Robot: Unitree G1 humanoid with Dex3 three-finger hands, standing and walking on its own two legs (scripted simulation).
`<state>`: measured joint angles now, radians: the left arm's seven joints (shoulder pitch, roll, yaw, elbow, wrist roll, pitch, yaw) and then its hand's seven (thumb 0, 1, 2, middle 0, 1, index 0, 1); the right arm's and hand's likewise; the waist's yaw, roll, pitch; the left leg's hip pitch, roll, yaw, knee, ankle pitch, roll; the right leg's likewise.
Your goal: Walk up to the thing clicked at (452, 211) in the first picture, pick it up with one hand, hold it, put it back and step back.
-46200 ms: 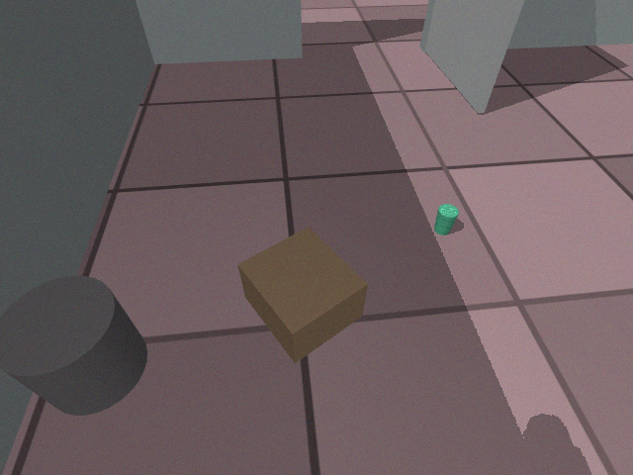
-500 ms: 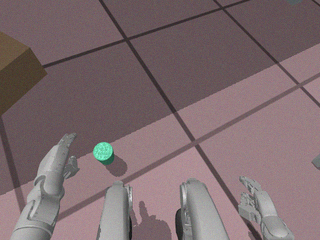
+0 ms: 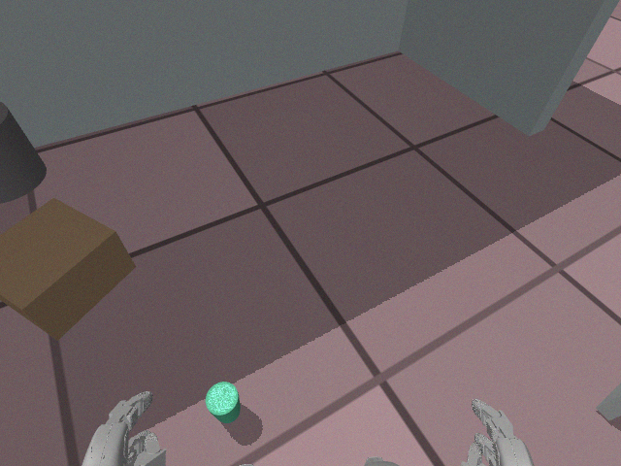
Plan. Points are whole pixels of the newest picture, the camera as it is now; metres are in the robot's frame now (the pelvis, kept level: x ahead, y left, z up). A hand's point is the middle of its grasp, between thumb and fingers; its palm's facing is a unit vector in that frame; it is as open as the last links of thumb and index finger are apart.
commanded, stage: home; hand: left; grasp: from above
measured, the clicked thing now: (225, 404) +0.41 +0.21 -0.64
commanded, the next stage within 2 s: none
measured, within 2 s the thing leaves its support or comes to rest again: neither
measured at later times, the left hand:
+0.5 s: hand out of the picture +0.17 +0.18 -0.03, palm faces +0.07 -0.98 -0.19, open 7.4 cm
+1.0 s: hand out of the picture +0.17 +0.19 -0.03, palm faces +0.05 -0.98 -0.19, open 7.4 cm
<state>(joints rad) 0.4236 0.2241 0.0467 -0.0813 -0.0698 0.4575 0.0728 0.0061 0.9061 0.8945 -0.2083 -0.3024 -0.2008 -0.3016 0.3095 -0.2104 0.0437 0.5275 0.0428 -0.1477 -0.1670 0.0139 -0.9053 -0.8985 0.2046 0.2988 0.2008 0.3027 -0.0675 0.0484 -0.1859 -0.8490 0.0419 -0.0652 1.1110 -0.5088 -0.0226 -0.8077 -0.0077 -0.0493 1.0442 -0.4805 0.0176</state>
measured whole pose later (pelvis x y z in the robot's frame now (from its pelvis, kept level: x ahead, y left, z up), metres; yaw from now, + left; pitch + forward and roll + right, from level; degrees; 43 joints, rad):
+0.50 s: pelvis +0.01 +0.00 +0.02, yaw +1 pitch +10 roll -3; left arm 0.50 0.22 0.03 -0.14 -0.05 0.46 0.01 0.01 0.91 0.89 -0.21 -0.30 -0.20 -0.30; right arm 0.26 -0.22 0.03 0.52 0.01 -0.24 -0.18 0.01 -0.90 -0.90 0.21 0.30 0.20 0.30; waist -0.03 0.04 -0.15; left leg -0.70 0.04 -0.07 1.01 -0.48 -0.02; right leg -0.66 -0.01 -0.06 0.95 -0.46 0.02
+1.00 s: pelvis +0.01 +0.00 +0.02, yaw +0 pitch +9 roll -3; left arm 0.50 0.23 0.03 -0.14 -0.05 0.46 0.02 0.01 0.91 0.89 -0.21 -0.30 -0.20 -0.30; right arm 0.29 -0.22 0.03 0.55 0.01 -0.24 -0.18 0.02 -0.90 -0.90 0.21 0.30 0.20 0.30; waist -0.04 0.04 -0.16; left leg -0.69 0.04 -0.06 1.02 -0.49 -0.01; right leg -0.64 -0.01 -0.05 0.94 -0.46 0.03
